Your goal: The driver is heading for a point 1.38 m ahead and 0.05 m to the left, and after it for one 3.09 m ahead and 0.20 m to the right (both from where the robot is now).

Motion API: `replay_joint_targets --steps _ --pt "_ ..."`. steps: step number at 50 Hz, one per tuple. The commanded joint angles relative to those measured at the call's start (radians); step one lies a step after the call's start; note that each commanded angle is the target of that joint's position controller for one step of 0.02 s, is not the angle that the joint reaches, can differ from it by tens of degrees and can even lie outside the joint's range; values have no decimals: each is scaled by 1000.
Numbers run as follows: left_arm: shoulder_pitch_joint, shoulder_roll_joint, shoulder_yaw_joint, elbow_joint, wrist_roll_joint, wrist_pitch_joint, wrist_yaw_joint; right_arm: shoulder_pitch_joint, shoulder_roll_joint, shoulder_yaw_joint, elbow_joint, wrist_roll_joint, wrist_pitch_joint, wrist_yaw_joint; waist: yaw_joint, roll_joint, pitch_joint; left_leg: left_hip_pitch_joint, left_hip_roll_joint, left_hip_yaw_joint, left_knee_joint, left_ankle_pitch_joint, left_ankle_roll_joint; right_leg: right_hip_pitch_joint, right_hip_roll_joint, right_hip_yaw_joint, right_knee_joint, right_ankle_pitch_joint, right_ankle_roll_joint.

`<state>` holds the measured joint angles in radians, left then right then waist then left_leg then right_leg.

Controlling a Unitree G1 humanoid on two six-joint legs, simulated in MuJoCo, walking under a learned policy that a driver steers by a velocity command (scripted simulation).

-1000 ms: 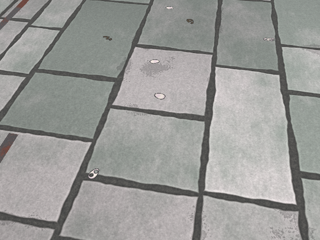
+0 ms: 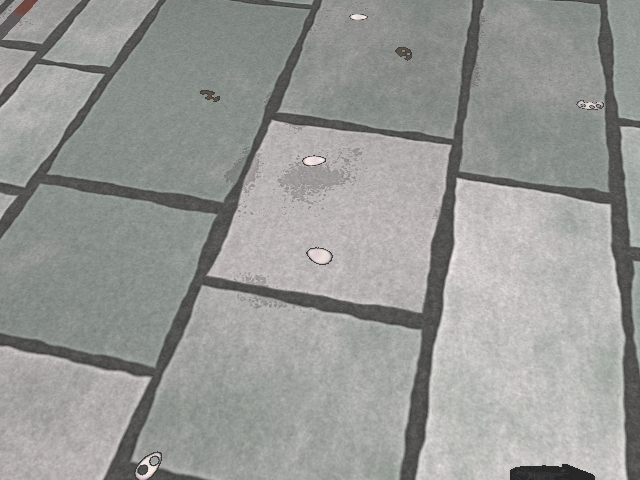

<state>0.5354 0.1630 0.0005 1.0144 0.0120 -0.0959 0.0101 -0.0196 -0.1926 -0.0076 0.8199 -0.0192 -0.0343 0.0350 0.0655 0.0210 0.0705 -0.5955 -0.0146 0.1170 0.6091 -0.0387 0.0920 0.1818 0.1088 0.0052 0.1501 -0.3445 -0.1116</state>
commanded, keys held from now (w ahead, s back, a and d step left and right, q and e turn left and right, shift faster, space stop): w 1.00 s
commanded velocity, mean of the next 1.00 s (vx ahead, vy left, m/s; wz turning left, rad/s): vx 0.50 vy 0.00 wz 0.00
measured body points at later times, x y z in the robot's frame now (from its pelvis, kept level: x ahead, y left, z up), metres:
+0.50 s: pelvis +0.27 +0.00 +0.01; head +0.30 +0.00 +0.46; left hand +0.46 +0.21 -0.11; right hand +0.18 -0.23 -0.13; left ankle +0.17 +0.06 -0.73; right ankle +0.45 -0.14 -0.68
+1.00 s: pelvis +0.54 -0.05 +0.02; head +0.57 -0.05 +0.47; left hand +0.46 +0.18 -0.13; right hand +0.69 -0.27 -0.12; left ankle +0.71 +0.10 -0.67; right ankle +0.47 -0.11 -0.73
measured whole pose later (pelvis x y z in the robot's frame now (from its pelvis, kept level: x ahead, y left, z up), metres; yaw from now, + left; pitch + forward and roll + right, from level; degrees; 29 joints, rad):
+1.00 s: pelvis +0.54 -0.05 +0.02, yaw +1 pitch +0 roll -1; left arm 0.47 0.17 0.03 1.07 0.01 -0.10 0.00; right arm 0.09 -0.21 -0.03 0.92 -0.02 -0.04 0.03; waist 0.05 0.04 0.04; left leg -0.64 0.10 0.03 0.76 -0.02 0.03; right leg 0.03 0.09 -0.08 0.19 -0.22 -0.09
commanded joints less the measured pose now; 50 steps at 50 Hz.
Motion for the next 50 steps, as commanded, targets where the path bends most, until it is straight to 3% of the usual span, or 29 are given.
replay_joint_targets --steps 1,2,3,4,5,6,7,8,10,13,16,20,24,26,28,29,30,31,32,33,34,35,36,38,41,45,50 --pt "-5 172 32 -18 9 -6 18 133 -124 -37 1 3 -18 -23 -126 -114 -63 248 -73 8 -38 -78 55 -53 -292 50 269 1273 7" --pt "-26 189 37 -19 11 0 18 277 -142 -49 50 4 -25 -32 -185 -112 -127 394 -75 -7 -95 -73 77 -77 -285 46 439 1244 7" --pt "-56 189 36 -31 5 1 12 427 -172 -64 91 -11 -32 -44 -255 -83 -202 622 13 -94 -132 -97 116 -230 -257 32 662 1022 2" --pt "-35 131 25 -57 8 -2 8 543 -253 -84 104 -27 -32 -51 -257 64 -308 789 270 -400 -137 -187 175 -404 -144 -36 1005 402 -4" --pt "80 89 27 -46 -16 5 -6 479 -241 -85 105 -16 -21 -39 -152 202 -331 922 424 -864 -292 -302 327 -752 5 21 1278 -177 19" --pt "-27 164 39 -62 8 7 -2 361 -182 -76 85 14 -21 -28 -133 26 -159 763 374 -745 -369 -421 282 -836 -86 73 1249 -62 -4" --pt "-112 167 44 -86 10 3 -10 285 -131 -63 73 17 -28 -23 -112 -5 -62 617 341 -624 -415 -386 256 -819 -116 62 1197 17 -5" --pt "-133 148 43 -88 11 6 -13 270 -90 -52 85 8 -38 -19 -75 -58 -1 505 303 -536 -447 -271 224 -774 -146 60 1139 44 0" --pt "-112 98 35 -80 27 31 -24 297 -63 -39 119 6 -59 -27 -27 -36 2 395 237 -400 -474 -133 173 -678 -181 55 1052 63 25" --pt "-175 88 35 -103 27 49 -36 372 -101 -43 162 12 -80 -28 -22 -4 16 378 202 -296 -503 -5 160 -723 -205 15 967 125 53" --pt "-332 102 36 -154 22 55 -39 435 -112 -40 183 14 -77 -26 -55 4 42 424 170 -234 -516 104 128 -823 -225 -24 829 251 76" --pt "-486 87 25 -196 9 53 -42 519 -106 -31 207 14 -74 -30 -106 32 34 503 146 -181 -491 234 77 -817 -197 -67 621 371 86" --pt "-599 92 21 -228 8 50 -39 586 -111 -27 233 2 -68 -42 -142 47 39 653 181 -184 -446 314 88 -835 -164 -83 498 353 71" --pt "-626 101 23 -244 8 43 -38 592 -122 -29 243 -6 -64 -49 -137 52 44 722 214 -190 -410 377 103 -834 -153 -81 458 291 50" --pt "-574 114 30 -234 8 34 -33 557 -135 -32 243 -8 -63 -55 -94 58 24 736 227 -171 -329 559 92 -727 -119 -92 404 206 17" --pt "-488 128 39 -206 10 28 -26 541 -145 -34 244 -8 -62 -57 -56 66 -19 728 222 -161 -237 685 80 -611 -86 -102 379 171 -3" --pt "-330 146 52 -152 13 19 -18 522 -150 -35 243 -3 -59 -55 12 47 -95 691 196 -134 -70 714 63 -425 -58 -113 313 204 -29" --pt "-151 198 73 -100 34 9 -6 506 -138 -29 225 6 -62 -52 80 21 -198 511 162 -113 154 507 46 -154 -157 -11 312 197 -72" --pt "-19 313 104 -86 60 9 1 591 -37 -7 190 45 -64 -40 70 -184 -366 154 21 -34 559 -35 -7 181 -478 438 287 112 -202" --pt "-52 277 102 -79 22 25 -13 595 -106 -31 210 28 -62 -42 57 -152 -391 11 -55 -135 724 -476 2 164 -536 687 153 97 -250" --pt "-169 233 90 -89 0 28 -18 498 -129 -43 181 12 -60 -42 5 -95 -203 -57 16 -171 730 -383 11 5 -485 523 122 49 -212" --pt "-250 171 76 -101 -3 21 -23 433 -114 -40 161 7 -65 -36 -18 -58 -105 -42 51 -168 675 -305 10 -142 -445 408 76 100 -183" --pt "-280 133 65 -96 0 14 -23 410 -94 -41 159 4 -59 -33 -51 -50 -48 0 81 -164 613 -267 7 -244 -394 316 43 164 -142" --pt "-261 89 49 -64 0 1 -18 440 -53 -36 168 -19 -31 -20 -96 -74 -29 88 100 -152 545 -236 -14 -350 -332 201 9 261 -100" --pt "-185 127 55 -25 -4 -16 -15 381 -49 -40 143 -20 -11 -8 -109 -72 -13 38 111 -121 487 -171 -36 -358 -307 130 -19 369 -104" --pt "-108 128 48 -1 -3 -14 -15 188 -62 -38 76 -11 -7 -5 -72 -74 29 -62 125 -86 304 -26 -62 -315 -276 77 -43 441 -89" --pt "-11 134 43 31 0 -13 -7 19 -48 -24 26 0 -11 -5 -20 -85 37 -38 86 -45 77 59 -56 -207 -282 46 -26 535 -73"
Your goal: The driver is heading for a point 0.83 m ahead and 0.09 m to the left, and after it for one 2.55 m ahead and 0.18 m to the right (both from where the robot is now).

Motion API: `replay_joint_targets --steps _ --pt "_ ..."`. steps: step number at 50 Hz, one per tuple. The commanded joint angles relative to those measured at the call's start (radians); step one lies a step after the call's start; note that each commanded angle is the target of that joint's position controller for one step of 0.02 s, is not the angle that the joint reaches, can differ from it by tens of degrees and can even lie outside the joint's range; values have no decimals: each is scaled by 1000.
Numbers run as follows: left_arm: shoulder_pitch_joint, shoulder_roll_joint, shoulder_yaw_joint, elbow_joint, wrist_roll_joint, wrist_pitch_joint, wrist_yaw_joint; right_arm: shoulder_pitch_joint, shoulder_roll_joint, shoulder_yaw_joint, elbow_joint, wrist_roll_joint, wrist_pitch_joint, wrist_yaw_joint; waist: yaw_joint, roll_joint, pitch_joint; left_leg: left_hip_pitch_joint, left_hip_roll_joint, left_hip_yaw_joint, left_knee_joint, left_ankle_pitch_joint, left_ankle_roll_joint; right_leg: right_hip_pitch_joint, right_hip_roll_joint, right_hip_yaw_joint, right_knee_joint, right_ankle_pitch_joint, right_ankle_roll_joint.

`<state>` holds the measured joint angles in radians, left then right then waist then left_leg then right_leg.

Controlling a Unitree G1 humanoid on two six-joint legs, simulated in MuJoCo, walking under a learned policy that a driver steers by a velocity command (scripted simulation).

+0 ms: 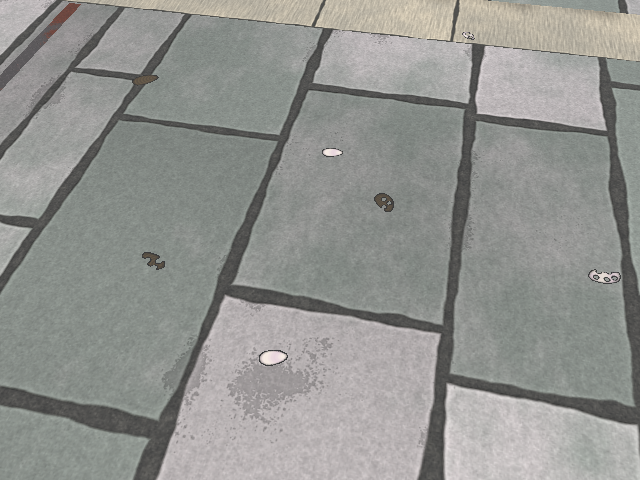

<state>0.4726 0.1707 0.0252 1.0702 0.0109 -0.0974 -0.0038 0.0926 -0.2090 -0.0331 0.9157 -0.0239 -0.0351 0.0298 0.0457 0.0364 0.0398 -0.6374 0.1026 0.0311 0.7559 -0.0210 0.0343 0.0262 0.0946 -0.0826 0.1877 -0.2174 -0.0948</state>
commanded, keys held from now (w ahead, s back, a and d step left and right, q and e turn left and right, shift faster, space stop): w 0.96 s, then w+q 0.04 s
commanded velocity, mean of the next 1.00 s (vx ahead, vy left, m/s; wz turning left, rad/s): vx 0.50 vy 0.00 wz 0.00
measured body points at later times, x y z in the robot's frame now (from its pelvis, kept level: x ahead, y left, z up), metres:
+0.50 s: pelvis +0.27 +0.05 +0.00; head +0.29 +0.06 +0.45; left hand +0.38 +0.29 -0.14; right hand +0.21 -0.19 -0.14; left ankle +0.23 +0.10 -0.75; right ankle +0.40 -0.11 -0.68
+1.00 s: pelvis +0.54 -0.01 +0.00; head +0.55 -0.02 +0.45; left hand +0.51 +0.24 -0.14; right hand +0.62 -0.26 -0.14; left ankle +0.60 +0.14 -0.67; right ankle +0.53 -0.07 -0.75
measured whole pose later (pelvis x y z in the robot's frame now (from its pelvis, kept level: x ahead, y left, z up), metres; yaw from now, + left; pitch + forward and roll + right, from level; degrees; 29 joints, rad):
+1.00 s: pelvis +0.54 -0.01 +0.00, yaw +0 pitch -1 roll +0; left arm 0.39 0.19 0.05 1.06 0.01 -0.09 0.00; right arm 0.20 -0.22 -0.06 0.96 -0.03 -0.04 0.02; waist 0.01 0.03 0.04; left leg -0.58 0.10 0.00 1.02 -0.19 0.05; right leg -0.10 0.08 -0.10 0.27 -0.17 -0.10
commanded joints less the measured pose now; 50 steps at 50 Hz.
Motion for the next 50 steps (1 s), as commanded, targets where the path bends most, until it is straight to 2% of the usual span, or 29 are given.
replay_joint_targets --steps 1,5,7,8,9,10,11,12,13,14,15,16,19,22,25,31,33,34,35,36,37,38,39,40,41,43,46,48,50 --pt "70 128 18 -17 5 -10 10 -119 -35 2 -79 4 -12 -1 7 -102 72 -4 -37 44 -95 31 8 -14 -279 135 -54 424 -95" --pt "81 143 22 2 18 -1 24 -154 -54 -4 -106 3 -26 -4 -4 -101 78 18 -63 47 -177 -86 53 110 -327 135 29 577 -102" --pt "46 158 27 2 19 1 27 -30 -71 -17 -70 3 -37 -15 -64 -111 15 210 -122 73 -229 -156 89 101 -316 106 181 830 -77" --pt "27 160 27 0 14 4 24 128 -87 -30 -15 -1 -46 -24 -131 -88 -64 400 -150 88 -293 -118 114 59 -283 75 354 862 -59" --pt "15 145 20 -20 4 2 21 309 -143 -51 35 -22 -56 -35 -195 -51 -172 674 -36 -36 -295 -138 160 -126 -246 53 591 647 -40" --pt "104 48 -1 -51 -36 1 10 432 -257 -80 44 -45 -56 -40 -179 151 -328 990 281 -501 -344 -221 292 -481 -89 -20 999 70 12" --pt "87 123 24 -36 -14 3 9 380 -230 -78 45 -4 -38 -29 -164 100 -333 953 318 -718 -478 -256 327 -619 -31 97 1143 -292 2" --pt "-13 137 33 -66 0 6 8 256 -184 -65 30 15 -34 -25 -113 42 -151 799 273 -543 -498 -311 288 -686 -104 127 1149 -203 -6" --pt "-74 123 30 -83 4 1 2 181 -118 -48 16 16 -41 -20 -91 -2 -62 653 230 -430 -543 -257 254 -664 -140 126 1090 -124 -5" --pt "-89 102 31 -82 8 8 0 154 -80 -37 22 13 -48 -19 -57 -6 -10 554 178 -337 -575 -193 211 -616 -169 123 1026 -85 -1" --pt "-74 85 30 -79 23 22 -5 156 -48 -27 37 16 -54 -24 -27 11 10 481 136 -265 -595 -133 181 -562 -186 120 977 -67 12" --pt "-56 63 27 -70 29 35 -12 177 -39 -22 51 14 -62 -26 -15 18 5 456 117 -222 -604 -83 173 -528 -186 110 957 -55 21" --pt "-122 65 30 -101 29 55 -22 254 -81 -28 84 15 -77 -29 -5 15 20 457 95 -156 -630 22 182 -584 -198 82 895 13 45" --pt "-267 78 30 -151 23 60 -24 311 -84 -24 98 14 -75 -29 -33 17 55 495 78 -123 -654 57 177 -676 -214 61 764 118 67" --pt "-385 66 20 -190 14 57 -26 361 -81 -19 110 14 -74 -30 -62 19 65 533 64 -89 -651 123 163 -668 -197 35 597 199 75" --pt "-528 79 16 -245 11 46 -23 454 -94 -19 148 1 -68 -45 -101 29 81 722 115 -82 -590 257 170 -674 -158 13 425 171 37" --pt "-512 89 21 -250 11 37 -20 439 -104 -23 152 -4 -65 -51 -80 31 74 762 131 -71 -530 381 160 -621 -136 4 382 97 8" --pt "-463 97 27 -237 10 31 -16 419 -112 -26 151 -5 -64 -53 -53 36 50 759 127 -56 -466 514 147 -536 -108 -8 357 57 -10" --pt "-360 110 37 -204 12 24 -9 405 -121 -28 151 -5 -62 -53 -10 36 -2 749 114 -41 -346 629 134 -406 -73 -23 324 41 -29" --pt "-187 133 51 -144 20 14 0 388 -117 -26 147 1 -59 -50 62 3 -92 677 72 -4 -153 606 113 -189 -61 -25 267 87 -56" --pt "-1 213 75 -105 46 6 12 381 -87 -15 114 13 -61 -46 121 -77 -218 465 24 29 138 298 91 83 -262 194 259 18 -113" --pt "40 303 97 -100 50 12 7 499 7 -1 102 50 -60 -35 65 -302 -323 108 -176 65 509 -458 48 315 -538 693 139 -28 -259" --pt "-45 254 89 -110 10 26 -1 425 -94 -28 107 22 -56 -38 50 -138 -263 23 -134 -81 580 -464 66 232 -489 717 85 -80 -235" --pt "-154 196 71 -128 2 25 -4 336 -92 -31 76 17 -59 -34 12 -103 -122 -10 -86 -82 556 -368 70 92 -456 552 69 -60 -201" --pt "-202 141 57 -131 5 18 -8 293 -74 -29 68 15 -63 -31 -10 -57 -55 21 -53 -79 501 -303 68 -24 -411 449 33 44 -170" --pt "-211 82 37 -107 3 6 0 305 -41 -28 74 -9 -39 -22 -65 -82 -19 112 -17 -72 409 -262 49 -151 -330 304 -6 152 -113" --pt "-133 109 38 -70 -1 -13 5 282 -22 -28 64 -16 -13 -8 -83 -87 -11 109 -13 -43 352 -228 23 -175 -307 232 -33 255 -118" --pt "-100 129 40 -61 0 -14 6 193 -30 -28 32 -16 -3 -4 -74 -85 20 40 5 -28 289 -162 5 -171 -299 207 -67 233 -121" --pt "-69 128 38 -55 4 -14 7 113 -36 -27 6 -7 1 -1 -56 -88 42 -19 10 -25 211 -94 -3 -142 -294 165 -88 238 -110"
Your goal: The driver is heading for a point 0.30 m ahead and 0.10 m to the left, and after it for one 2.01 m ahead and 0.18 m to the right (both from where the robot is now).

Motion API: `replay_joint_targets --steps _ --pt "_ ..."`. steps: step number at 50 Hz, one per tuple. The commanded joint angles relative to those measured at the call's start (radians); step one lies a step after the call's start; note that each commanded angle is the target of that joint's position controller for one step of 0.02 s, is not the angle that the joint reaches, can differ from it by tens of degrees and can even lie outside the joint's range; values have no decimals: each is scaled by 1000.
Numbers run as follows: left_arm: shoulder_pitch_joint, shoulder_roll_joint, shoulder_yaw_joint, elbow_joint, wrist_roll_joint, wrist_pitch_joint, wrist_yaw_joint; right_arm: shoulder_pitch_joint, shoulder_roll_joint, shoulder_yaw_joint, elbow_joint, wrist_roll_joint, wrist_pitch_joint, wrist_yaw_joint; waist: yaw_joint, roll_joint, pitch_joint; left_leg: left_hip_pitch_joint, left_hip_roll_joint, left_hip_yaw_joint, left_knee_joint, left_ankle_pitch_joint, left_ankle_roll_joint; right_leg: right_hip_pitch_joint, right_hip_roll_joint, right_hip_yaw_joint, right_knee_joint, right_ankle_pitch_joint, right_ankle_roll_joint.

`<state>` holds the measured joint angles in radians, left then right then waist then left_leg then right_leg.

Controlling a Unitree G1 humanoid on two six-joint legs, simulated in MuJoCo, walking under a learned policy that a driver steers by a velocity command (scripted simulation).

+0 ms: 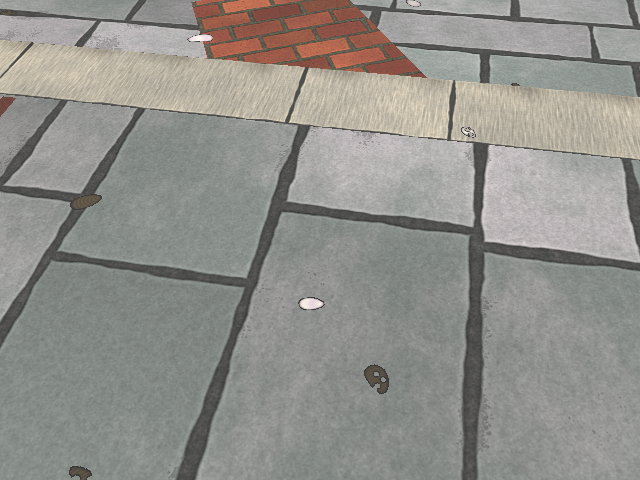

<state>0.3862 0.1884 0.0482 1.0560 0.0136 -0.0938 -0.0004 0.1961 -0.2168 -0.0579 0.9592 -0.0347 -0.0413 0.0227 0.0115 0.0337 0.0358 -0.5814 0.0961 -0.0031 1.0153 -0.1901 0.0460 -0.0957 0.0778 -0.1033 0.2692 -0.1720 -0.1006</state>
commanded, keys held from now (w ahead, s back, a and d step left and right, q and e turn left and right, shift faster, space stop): w+q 0.36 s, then w+e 0.16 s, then e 0.48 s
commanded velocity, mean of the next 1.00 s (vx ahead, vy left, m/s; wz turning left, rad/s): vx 0.36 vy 0.00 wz -0.02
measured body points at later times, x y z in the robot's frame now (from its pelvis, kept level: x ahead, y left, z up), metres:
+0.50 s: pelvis +0.26 +0.08 -0.01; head +0.28 +0.09 +0.44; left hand +0.29 +0.34 -0.15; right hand +0.36 -0.17 -0.14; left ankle +0.27 +0.12 -0.75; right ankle +0.28 -0.07 -0.66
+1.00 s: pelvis +0.45 +0.08 -0.01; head +0.49 +0.07 +0.43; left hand +0.52 +0.35 -0.14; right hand +0.55 -0.17 -0.15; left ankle +0.43 +0.22 -0.66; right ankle +0.52 +0.04 -0.75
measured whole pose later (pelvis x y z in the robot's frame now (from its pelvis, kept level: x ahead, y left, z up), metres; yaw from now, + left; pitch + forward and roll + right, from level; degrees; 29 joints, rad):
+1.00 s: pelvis +0.45 +0.08 -0.01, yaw -3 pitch +0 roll +1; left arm 0.23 0.24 0.07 0.89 0.01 0.00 0.01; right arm 0.16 -0.22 -0.05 0.86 -0.03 0.00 -0.03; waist 0.02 0.01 0.09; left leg -0.52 0.01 -0.02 1.19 -0.41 -0.02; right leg -0.34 0.12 -0.02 0.44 -0.10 -0.14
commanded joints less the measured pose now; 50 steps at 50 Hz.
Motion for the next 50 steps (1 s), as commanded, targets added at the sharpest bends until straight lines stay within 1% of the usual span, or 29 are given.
replay_joint_targets --steps 1,5,10,12,14,15,16,17,18,19,20,22,24,26,28,30,34,36,38,39,40,41,42,43,44,45,46,48,50 --pt "32 106 12 -38 3 -18 4 -28 -28 0 -50 8 7 7 -13 -84 55 -86 14 9 -96 105 -16 -8 -272 162 -174 203 -96" --pt "83 102 7 -24 4 -23 11 -142 -13 13 -90 17 2 12 17 -92 75 -69 -21 31 -267 201 3 48 -275 71 -180 276 -68" --pt "127 112 8 -1 12 -18 30 -228 -20 15 -137 8 -6 16 31 -91 93 -57 -51 94 -392 125 58 200 -322 -6 -97 465 -58" --pt "104 137 14 -4 13 -13 37 -186 -31 6 -134 5 -9 12 1 -109 57 35 -103 140 -419 36 95 235 -329 -46 24 759 -43" --pt "82 166 22 -12 15 2 39 -16 -63 -15 -86 2 -14 5 -68 -124 -47 228 -179 176 -460 -27 143 231 -323 -82 297 951 -29" --pt "67 173 23 -29 9 8 37 138 -102 -36 -40 -9 -21 1 -136 -101 -126 446 -170 121 -523 1 182 109 -305 -102 520 828 -5" --pt "57 131 12 -83 -10 4 27 274 -209 -69 -28 -23 -21 -13 -179 32 -246 729 70 -219 -555 -79 281 -184 -240 -126 883 441 36" --pt "50 104 13 -136 -17 -7 9 235 -258 -80 -40 0 -8 -11 -115 198 -315 893 277 -739 -716 5 412 -517 -12 -3 1178 -354 74" --pt "-60 148 21 -160 1 -15 4 190 -239 -75 -39 23 3 -11 -110 33 -213 829 230 -616 -730 -6 371 -630 -94 140 1183 -268 56" --pt "-77 127 14 -163 -10 -25 -2 130 -177 -58 -40 24 2 -16 -77 -13 -117 697 216 -470 -752 45 325 -622 -142 131 1111 -174 50" --pt "-55 112 12 -141 -10 -23 -1 88 -116 -41 -41 21 -4 -16 -33 -75 -55 573 173 -373 -784 143 272 -552 -172 124 1017 -139 50" --pt "-10 78 7 -117 22 19 -6 64 -65 -19 -29 26 -28 -22 19 -44 -27 437 105 -225 -824 243 210 -427 -202 127 914 -122 66" --pt "-12 76 11 -113 23 47 -18 113 -86 -20 -4 26 -51 -23 24 -22 -13 414 85 -157 -850 324 190 -420 -197 114 883 -94 71" --pt "-79 83 14 -134 15 60 -24 152 -112 -23 9 23 -59 -24 12 -9 17 432 72 -99 -876 347 152 -490 -199 118 833 -19 71" --pt "-135 87 16 -148 6 62 -23 174 -104 -15 14 21 -61 -26 -1 -6 47 452 57 -22 -859 567 102 -528 -173 121 755 44 72" --pt "-163 74 9 -157 1 57 -20 162 -91 -5 11 21 -62 -30 0 19 44 458 35 59 -829 735 62 -495 -143 94 642 113 69" --pt "-267 51 -10 -191 5 55 -19 190 -87 8 21 26 -55 -54 -40 43 25 541 38 129 -767 834 37 -434 -100 1 425 215 52" --pt "-243 62 -10 -190 12 55 -16 201 -98 6 28 24 -47 -70 -33 56 1 608 60 138 -687 935 35 -402 -67 -23 381 161 36" --pt "-142 90 1 -168 19 51 -10 176 -122 -3 21 22 -38 -87 9 77 -36 632 87 140 -542 1075 33 -318 -23 -38 363 49 5" --pt "-68 110 10 -148 20 46 -6 157 -136 -9 13 21 -32 -92 39 78 -66 628 95 135 -429 1072 34 -255 -8 -29 324 24 -18" --pt "17 127 21 -128 26 35 -2 124 -148 -15 2 26 -28 -91 90 60 -95 593 85 143 -257 952 27 -164 -15 -1 212 97 -45" --pt "93 182 40 -122 31 24 5 84 -160 -20 -30 38 -30 -85 146 -33 -151 451 9 177 51 593 4 -4 -127 135 147 487 -111" --pt "35 274 60 -140 17 32 11 202 -37 1 -64 33 -27 -71 14 -254 -228 110 -178 151 366 -458 -37 258 -409 457 286 1255 -264" --pt "50 279 67 -152 -25 47 4 223 -66 1 -61 20 -11 -64 44 -148 -360 52 -164 -28 455 -415 -36 267 -464 583 198 1091 -370" --pt "-53 237 63 -186 -26 65 8 170 -87 -2 -71 16 -3 -61 26 -78 -239 17 -113 -49 444 -340 -40 121 -435 541 129 772 -356" --pt "-122 178 46 -204 -20 81 11 104 -105 -8 -89 11 1 -58 8 -23 -105 1 -86 -42 367 -292 -46 -29 -376 490 61 557 -305" --pt "-144 146 36 -209 -14 90 12 73 -114 -14 -102 5 10 -58 -10 2 -50 14 -69 -40 291 -265 -55 -113 -323 445 27 455 -257" --pt "-138 152 37 -210 -4 92 15 93 -88 -10 -107 -5 46 -59 -27 -40 -52 86 -71 -26 196 -210 -73 -198 -252 379 8 390 -207" --pt "-131 188 48 -218 2 85 11 108 -68 -5 -114 2 60 -59 -32 -61 -90 95 -78 -23 140 -182 -86 -193 -222 365 19 402 -187"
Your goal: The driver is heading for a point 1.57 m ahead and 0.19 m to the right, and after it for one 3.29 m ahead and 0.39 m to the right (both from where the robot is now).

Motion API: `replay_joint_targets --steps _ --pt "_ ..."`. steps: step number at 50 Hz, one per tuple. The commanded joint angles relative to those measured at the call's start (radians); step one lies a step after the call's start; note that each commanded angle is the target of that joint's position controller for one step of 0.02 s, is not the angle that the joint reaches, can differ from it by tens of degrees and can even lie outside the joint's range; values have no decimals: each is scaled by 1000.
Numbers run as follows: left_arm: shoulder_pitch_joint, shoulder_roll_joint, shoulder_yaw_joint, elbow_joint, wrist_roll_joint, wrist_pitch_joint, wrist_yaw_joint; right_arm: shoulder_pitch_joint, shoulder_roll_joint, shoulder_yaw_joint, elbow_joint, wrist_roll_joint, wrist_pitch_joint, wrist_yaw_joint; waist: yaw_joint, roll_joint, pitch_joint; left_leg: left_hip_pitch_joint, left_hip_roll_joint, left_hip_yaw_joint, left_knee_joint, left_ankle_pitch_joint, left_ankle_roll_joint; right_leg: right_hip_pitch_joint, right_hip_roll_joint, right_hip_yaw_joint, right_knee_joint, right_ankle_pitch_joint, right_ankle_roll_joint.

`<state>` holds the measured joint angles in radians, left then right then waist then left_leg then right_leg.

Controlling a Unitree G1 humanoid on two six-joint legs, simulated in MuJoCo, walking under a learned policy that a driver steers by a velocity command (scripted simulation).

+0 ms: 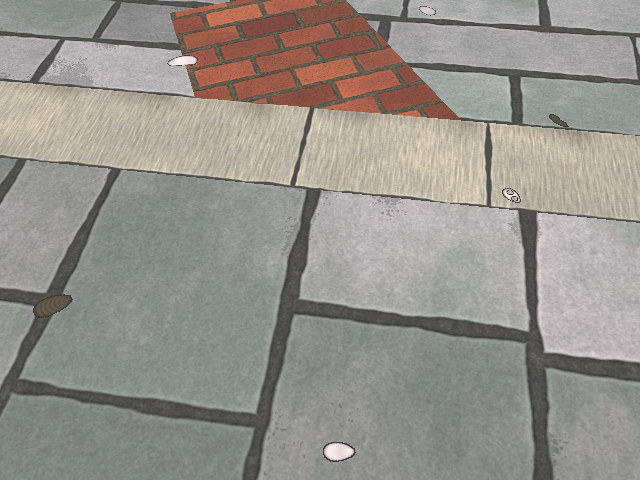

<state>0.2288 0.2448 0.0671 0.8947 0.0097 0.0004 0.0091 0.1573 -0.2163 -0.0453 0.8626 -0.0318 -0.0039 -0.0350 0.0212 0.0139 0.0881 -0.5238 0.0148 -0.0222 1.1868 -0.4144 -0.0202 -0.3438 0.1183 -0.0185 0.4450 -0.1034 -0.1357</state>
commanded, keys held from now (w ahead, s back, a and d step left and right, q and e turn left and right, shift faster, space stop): e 0.42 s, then no key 0.52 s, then w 0.06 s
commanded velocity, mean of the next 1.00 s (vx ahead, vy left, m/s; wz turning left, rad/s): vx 0.02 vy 0.00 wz -0.36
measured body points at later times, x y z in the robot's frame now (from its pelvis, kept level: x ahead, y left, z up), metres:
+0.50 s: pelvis +0.03 +0.07 +0.01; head +0.06 +0.09 +0.46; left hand +0.21 +0.31 -0.12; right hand +0.06 -0.23 -0.08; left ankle +0.05 +0.16 -0.73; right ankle +0.01 -0.04 -0.67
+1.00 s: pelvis +0.02 +0.06 +0.01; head +0.01 +0.05 +0.46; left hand +0.21 +0.25 -0.11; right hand -0.03 -0.20 -0.13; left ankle +0.05 +0.16 -0.73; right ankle -0.05 -0.03 -0.73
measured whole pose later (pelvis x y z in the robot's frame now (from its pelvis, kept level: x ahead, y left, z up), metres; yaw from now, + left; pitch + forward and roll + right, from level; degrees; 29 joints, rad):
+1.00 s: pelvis +0.02 +0.06 +0.01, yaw -21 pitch -2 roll +0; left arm 0.17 0.22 0.00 0.91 0.01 0.01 0.03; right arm 0.28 -0.25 -0.02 0.90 -0.02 0.01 -0.01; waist -0.03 0.02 0.03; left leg -0.16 0.00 0.03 0.42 -0.24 0.01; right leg -0.11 0.05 0.04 0.39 -0.25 -0.04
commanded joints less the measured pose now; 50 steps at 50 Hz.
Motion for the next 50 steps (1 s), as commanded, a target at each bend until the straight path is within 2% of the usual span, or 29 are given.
replay_joint_targets --steps 1,7,9,12,16,18,19,20,21,22,23,24,25,27,31,34,36,38,39,40,41,42,43,45,46,47,48,49,50 --pt "30 144 33 -61 7 -10 0 137 -72 -18 -25 1 26 -2 -38 -52 -155 28 5 -7 -64 51 -26 67 -256 287 -155 305 -142" --pt "50 169 48 -91 6 18 3 9 -106 -24 -90 8 44 -9 16 -124 -151 -43 5 -39 -226 63 -46 130 -235 415 -194 -128 -92" --pt "54 173 52 -99 10 23 2 -11 -108 -22 -105 13 40 -10 25 -131 -142 -39 -4 -48 -276 47 -41 145 -239 457 -194 -167 -91" --pt "48 179 57 -111 16 27 -2 -14 -110 -17 -121 22 29 -14 27 -138 -145 14 -30 -53 -356 14 -21 155 -240 501 -173 -118 -89" --pt "9 181 60 -129 15 36 -12 55 -120 -11 -127 38 10 -19 -2 -155 -159 172 -77 -49 -542 -17 19 131 -229 559 -141 20 -66" --pt "-36 175 59 -142 0 42 -14 150 -124 -11 -109 38 0 -26 -61 -135 -150 354 -81 -37 -809 105 43 41 -175 543 -110 -60 1" --pt "-23 131 48 -153 -10 41 -10 147 -189 -25 -113 24 -4 -35 -43 -27 -132 438 48 -159 -957 81 73 -62 -92 469 -18 -258 66" --pt "35 66 33 -168 -21 35 -5 89 -287 -42 -155 9 2 -38 0 190 -147 500 336 -455 -1022 45 163 -206 68 237 242 -418 125" --pt "10 164 56 -156 19 31 1 18 -291 -43 -174 -6 9 -30 -4 147 -81 330 400 -479 -1011 191 249 -252 47 140 443 -463 137" --pt "3 187 63 -153 28 30 -3 17 -219 -26 -178 -3 5 -23 11 93 -75 274 356 -412 -974 327 263 -180 2 159 556 -420 140" --pt "32 175 63 -133 27 35 -10 -23 -170 -13 -178 6 1 -15 42 64 -60 261 272 -291 -944 411 230 -163 -2 158 624 -358 141" --pt "61 163 59 -118 25 44 -17 -41 -159 -9 -187 10 -1 -10 51 92 -74 293 211 -207 -921 476 200 -164 5 150 679 -318 148" --pt "78 155 56 -107 21 51 -24 -31 -159 -8 -192 9 -2 -11 42 130 -87 329 185 -162 -900 565 197 -179 11 138 724 -310 157" --pt "44 143 46 -115 13 57 -29 36 -164 -9 -177 9 -4 -6 7 121 -102 405 180 -129 -865 708 213 -204 12 130 723 -310 176" --pt "-27 113 22 -127 3 66 -24 120 -175 -14 -141 12 -11 -4 -42 140 -117 531 199 -135 -834 761 224 -191 -10 135 527 -323 196" --pt "-43 91 2 -120 -4 70 -18 108 -185 -14 -130 9 -10 5 -46 164 -127 487 194 -117 -820 738 223 -41 -39 79 323 -359 184" --pt "-51 93 -6 -116 -12 68 -9 117 -200 -18 -116 6 -3 13 -55 184 -127 459 196 -126 -803 770 229 43 -43 30 211 -364 167" --pt "-16 86 -14 -96 -15 59 -1 112 -204 -20 -99 12 6 17 -26 171 -124 437 188 -129 -766 782 209 133 -51 9 11 -238 141" --pt "8 83 -20 -83 -10 48 3 109 -200 -19 -90 17 9 16 -4 140 -120 390 180 -122 -747 739 172 227 -72 21 -157 -66 127" --pt "9 118 -17 -78 5 35 11 126 -178 -13 -89 19 4 17 -14 91 -144 310 168 -121 -736 616 120 350 -142 112 -206 25 108" --pt "25 178 -15 -84 26 20 19 147 -126 1 -113 17 -2 23 -36 -76 -196 201 108 -57 -638 347 75 468 -336 313 -195 209 74" --pt "-54 165 -24 -70 5 16 19 147 -76 17 -96 29 9 15 -66 -200 -122 285 33 7 -750 72 56 254 -398 308 -136 382 -19" --pt "-104 111 -39 -81 2 9 14 139 -112 13 -73 19 17 8 -67 -154 -95 332 39 2 -771 101 47 231 -353 277 -138 303 -14" --pt "-103 108 -45 -62 7 4 16 110 -142 5 -48 17 13 14 -48 -149 -70 383 42 -16 -828 261 41 197 -260 229 -146 130 47" --pt "-74 122 -43 -47 1 1 21 108 -168 -4 -37 16 12 19 -35 -133 -55 383 49 -23 -821 313 42 193 -234 214 -151 113 60" --pt "-51 125 -43 -24 -3 -2 24 123 -152 2 -22 18 8 22 -38 -121 -68 393 60 -29 -834 341 42 211 -223 201 -148 110 66" --pt "-25 119 -44 -3 -6 -2 24 141 -133 8 0 17 6 24 -34 -101 -83 395 48 -16 -835 274 43 227 -213 200 -162 -12 62" --pt "-5 134 -37 12 -7 3 24 138 -130 7 11 13 6 25 -24 -97 -69 363 16 16 -792 156 48 227 -204 213 -172 -203 42" --pt "13 157 -26 22 -3 10 21 127 -128 5 12 5 8 27 -12 -118 -39 300 -17 51 -729 34 56 208 -219 258 -200 -433 10"
Velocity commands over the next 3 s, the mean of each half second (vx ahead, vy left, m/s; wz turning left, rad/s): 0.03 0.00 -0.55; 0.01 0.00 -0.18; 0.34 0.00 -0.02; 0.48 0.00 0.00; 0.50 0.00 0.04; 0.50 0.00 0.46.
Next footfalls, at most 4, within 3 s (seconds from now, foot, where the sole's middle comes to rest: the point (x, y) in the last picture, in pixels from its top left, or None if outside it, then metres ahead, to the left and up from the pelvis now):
0.38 left None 0.09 0.15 -0.77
0.80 right None -0.01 -0.04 -0.77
1.72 right None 0.41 -0.14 -0.77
2.26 left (393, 335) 0.76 -0.10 -0.77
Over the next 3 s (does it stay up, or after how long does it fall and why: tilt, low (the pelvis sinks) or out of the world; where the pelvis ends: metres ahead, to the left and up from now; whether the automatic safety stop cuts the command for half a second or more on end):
stays up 0.92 -0.26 0.01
